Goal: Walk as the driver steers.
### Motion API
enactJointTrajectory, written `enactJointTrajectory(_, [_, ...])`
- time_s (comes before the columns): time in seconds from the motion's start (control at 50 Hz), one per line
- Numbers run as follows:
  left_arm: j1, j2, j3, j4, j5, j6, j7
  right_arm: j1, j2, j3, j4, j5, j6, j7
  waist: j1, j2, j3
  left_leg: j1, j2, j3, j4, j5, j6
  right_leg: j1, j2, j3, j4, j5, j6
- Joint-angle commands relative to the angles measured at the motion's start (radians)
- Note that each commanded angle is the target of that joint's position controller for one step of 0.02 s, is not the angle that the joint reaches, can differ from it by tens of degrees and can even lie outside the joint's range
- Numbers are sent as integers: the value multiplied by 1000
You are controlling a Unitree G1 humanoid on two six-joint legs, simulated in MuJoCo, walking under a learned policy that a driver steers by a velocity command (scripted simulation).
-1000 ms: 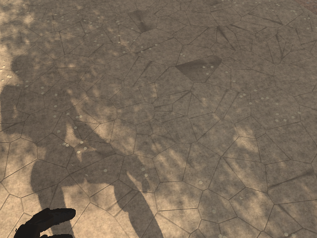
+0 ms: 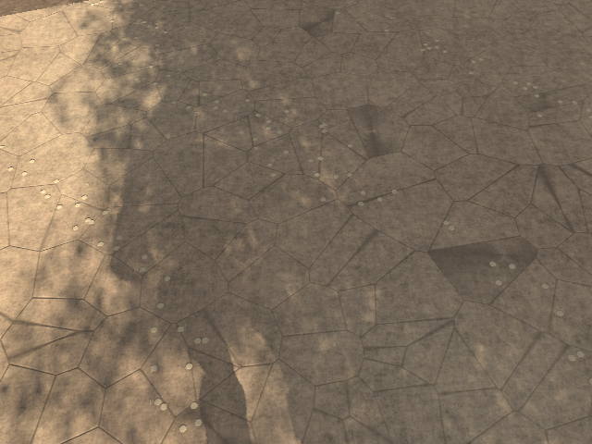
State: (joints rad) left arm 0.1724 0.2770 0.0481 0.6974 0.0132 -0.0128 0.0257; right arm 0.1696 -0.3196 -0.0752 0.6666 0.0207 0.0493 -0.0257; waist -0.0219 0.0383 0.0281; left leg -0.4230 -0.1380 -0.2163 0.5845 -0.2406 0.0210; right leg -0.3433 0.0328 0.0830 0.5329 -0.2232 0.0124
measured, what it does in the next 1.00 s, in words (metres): walks ahead: left foot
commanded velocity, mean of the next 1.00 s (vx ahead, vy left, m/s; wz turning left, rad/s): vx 0.15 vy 0.00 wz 0.16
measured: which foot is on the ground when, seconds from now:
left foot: up 0.00-0.38, down 0.40-1.00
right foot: down 0.00-0.42, up 0.44-1.00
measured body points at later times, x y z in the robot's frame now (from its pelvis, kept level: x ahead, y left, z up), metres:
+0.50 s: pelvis +0.00 +0.02 +0.00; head +0.02 +0.06 +0.45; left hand +0.04 +0.34 -0.11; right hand +0.24 -0.19 -0.07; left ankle -0.03 +0.12 -0.73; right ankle +0.02 -0.12 -0.68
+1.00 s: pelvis +0.13 +0.00 +0.00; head +0.15 -0.01 +0.45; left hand +0.28 +0.28 -0.09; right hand +0.20 -0.29 -0.13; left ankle -0.03 +0.12 -0.73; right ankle +0.23 -0.11 -0.72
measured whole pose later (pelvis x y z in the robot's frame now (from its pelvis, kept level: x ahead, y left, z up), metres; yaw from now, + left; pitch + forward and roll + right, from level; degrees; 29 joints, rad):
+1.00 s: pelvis +0.13 +0.00 +0.00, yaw +6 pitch +3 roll +2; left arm 0.16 0.29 0.06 0.71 -0.02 -0.02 -0.04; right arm 0.34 -0.32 -0.10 0.82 0.02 -0.05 0.00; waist -0.06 0.01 0.00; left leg 0.04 0.06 0.19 0.31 -0.38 -0.06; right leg -0.50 -0.07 -0.04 0.63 -0.21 -0.05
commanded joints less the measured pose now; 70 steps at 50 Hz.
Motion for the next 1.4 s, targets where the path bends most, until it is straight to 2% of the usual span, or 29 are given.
enactJointTrajectory(0.02, [12, 204, 62, -77, 48, -11, 4, 33, -148, -43, -86, -13, -27, 2, 3, -268, -101, -192, 35, 45, 422, -350, -39, 165, -439, 440, -256, 235, -272])
enactJointTrajectory(0.04, [-36, 152, 47, -94, 36, -13, 9, 56, -177, -59, -59, -4, -22, 4, -14, -190, -95, -183, 48, 47, 520, -293, -53, 148, -390, 341, -234, 249, -244])
enactJointTrajectory(0.06, [-71, 127, 40, -101, 17, -12, 11, 82, -159, -59, -35, -4, -7, -1, -26, -148, -80, -189, 59, 70, 572, -242, -73, 152, -324, 241, -216, 241, -203])
enactJointTrajectory(0.1, [-77, 107, 30, -99, -2, -8, 17, 91, -112, -49, -31, -5, 13, -4, -11, -154, -60, -215, 76, 98, 663, -174, -108, 166, -275, 135, -203, 284, -187])
enactJointTrajectory(0.16, [-21, 119, 36, -83, 8, 9, 27, 3, -77, -34, -80, 9, 11, 1, 43, -196, -55, -246, 107, 158, 548, -126, -138, 248, -262, 63, -206, 317, -210])
enactJointTrajectory(0.22, [6, 157, 53, -71, 5, 18, 28, -34, -58, -22, -112, 3, 7, 14, 69, -213, -92, -187, 150, 182, 403, -155, -142, 307, -306, 44, -190, 366, -232])
enactJointTrajectory(0.32, [-16, 197, 72, -61, -14, 20, 7, -23, -70, -24, -128, 1, 15, 34, 64, -235, -107, -5, 153, 261, 179, -156, -96, 255, -342, -13, -166, 412, -232])
enactJointTrajectory(0.38, [-40, 196, 76, -48, -43, 17, 4, 51, -67, -33, -109, 1, 19, 45, 9, -214, -110, 149, 127, 297, -93, 17, -23, 211, -331, -65, -72, 370, -168])
enactJointTrajectory(0.4, [10, 165, 69, -23, -43, 13, 1, 87, -93, -45, -97, -2, 18, 38, 2, -151, -117, 269, 119, 259, -191, 138, 12, 132, -294, -118, 14, 265, -101])
enactJointTrajectory(0.42, [33, 106, 52, -31, -4, 10, -5, 114, -188, -68, -106, -3, 14, 23, 22, 92, -130, 454, 311, -15, -227, 446, 86, -102, -195, -218, 261, -48, 1])
enactJointTrajectory(0.44, [-41, 88, 39, -90, 19, 8, 2, 99, -260, -76, -129, -34, 0, 23, -1, 292, -125, 440, 540, -285, -217, 646, 298, -332, -59, -180, 467, -445, 64])
enactJointTrajectory(0.46, [-100, 141, 55, -87, 6, 10, 9, 116, -191, -58, -126, -53, -22, 28, -61, 161, -167, 400, 524, -240, -237, 575, 338, -323, -78, -59, 613, -451, 64])
enactJointTrajectory(0.5, [-46, 137, 61, -35, -18, 24, 13, 2, -112, -28, -112, -39, -43, 22, 9, 85, -125, 339, 402, -56, -236, 416, 223, -295, -107, -35, 613, -298, 51])
enactJointTrajectory(0.54, [17, 132, 60, 6, -9, 26, 0, 20, -54, -4, -74, -15, -49, 14, 16, 112, -137, 334, 347, 3, -293, 148, 184, -261, -109, -70, 591, -140, 62])
enactJointTrajectory(0.6, [-33, 143, 58, -4, -40, 12, -18, 65, -87, -10, -42, -33, -64, 6, -19, 126, -39, 347, 372, -50, -417, -209, 186, -343, -111, -63, 511, -35, 44])
enactJointTrajectory(0.74, [-32, 103, 45, 3, -36, -19, -27, 94, -111, -28, 21, -27, -115, 4, -27, 67, 21, 423, 437, 32, -487, -130, 185, -394, -116, -4, 308, 42, 21])
enactJointTrajectory(0.92, [-110, 71, 20, -61, -38, -22, -62, 123, -141, -53, 87, -2, -118, 23, -51, 47, 65, 407, 448, 236, -454, -4, 151, -298, -136, -95, 146, 28, -31])
enactJointTrajectory(0.96, [-97, 83, 22, -73, -41, -20, -70, 120, -156, -59, 95, 6, -111, 27, -33, 43, 60, 403, 454, 264, -404, 43, 135, -230, -114, -135, 123, -8, -66])
enactJointTrajectory(1.0, [63, 126, 51, -35, -39, -20, -68, 86, -156, -55, 91, 7, -103, 25, 67, 18, -29, 317, 397, 366, -147, 376, 81, 54, -21, -211, 53, 14, -112])
enactJointTrajectory(1.02, [243, 198, 90, 14, -47, -16, -57, 107, -112, -37, 86, -8, -105, 22, 143, -44, -140, 202, 333, 426, 127, 455, 31, 318, 5, -172, 42, 7, -152])
enactJointTrajectory(1.04, [344, 346, 124, 18, -52, -12, -37, 114, -22, -3, 18, -47, -118, 22, 141, -329, -203, -200, 193, 442, 564, -32, -70, 595, -266, 352, -86, -164, -310])
enactJointTrajectory(1.06, [329, 320, 100, -21, -43, -33, -44, 75, -26, 5, 3, -28, -154, 24, 139, -299, -325, -371, 97, 182, 748, -334, -73, 676, -384, 757, -290, -319, -403])
enactJointTrajectory(1.08, [284, 248, 78, -26, -34, -48, -50, 11, -112, -14, -11, 16, -176, 36, 152, -201, -221, -468, 161, 135, 779, -257, -43, 629, -379, 642, -307, -285, -361])
enactJointTrajectory(1.1, [246, 210, 66, -33, -31, -55, -51, -7, -112, -11, -14, 20, -189, 38, 124, -158, -155, -457, 206, 145, 723, -172, -12, 531, -340, 517, -282, -211, -329])
enactJointTrajectory(1.12, [180, 181, 56, -45, -29, -54, -50, -5, -108, -12, -4, -6, -193, 32, 85, -84, -100, -402, 241, 145, 637, -103, -9, 411, -300, 417, -275, -102, -299])
enactJointTrajectory(1.14, [129, 154, 45, -63, -20, -54, -46, 7, -111, -18, 3, -25, -187, 29, 50, -96, -76, -328, 263, 138, 562, -46, -10, 320, -261, 342, -293, -12, -282])
enactJointTrajectory(1.2, [98, 162, 45, -80, -18, -60, -33, 28, -86, -17, 11, -36, -158, 35, 12, -100, -53, -253, 242, 161, 466, 44, -45, 211, -213, 243, -336, 198, -291])
enactJointTrajectory(1.28, [158, 176, 51, -46, -32, -58, -11, -118, -38, 2, -31, -36, -151, 34, 48, -99, 0, -231, 189, 175, 165, 255, -85, 158, -147, 148, -333, 268, -248])
enactJointTrajectory(1.4, [244, 183, 61, 2, -47, -43, 2, -278, -47, 7, -79, -16, -172, 61, 97, -120, 20, -147, 138, 147, -86, 359, -62, 219, -175, 232, -265, 202, -211])
Velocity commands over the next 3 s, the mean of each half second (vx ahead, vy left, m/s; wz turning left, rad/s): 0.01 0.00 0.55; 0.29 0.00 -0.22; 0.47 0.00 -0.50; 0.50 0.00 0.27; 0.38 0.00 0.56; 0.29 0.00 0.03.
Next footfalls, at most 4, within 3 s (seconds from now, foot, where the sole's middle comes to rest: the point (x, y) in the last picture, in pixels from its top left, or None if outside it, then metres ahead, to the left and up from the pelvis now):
0.40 left None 0.01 0.13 -0.77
1.02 right None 0.27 -0.11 -0.77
1.52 left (294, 379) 0.62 0.05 -0.77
1.98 right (389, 294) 0.84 -0.20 -0.77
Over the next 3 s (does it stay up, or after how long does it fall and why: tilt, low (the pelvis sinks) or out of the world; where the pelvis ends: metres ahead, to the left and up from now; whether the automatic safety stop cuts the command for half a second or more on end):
stays up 1.08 -0.03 0.00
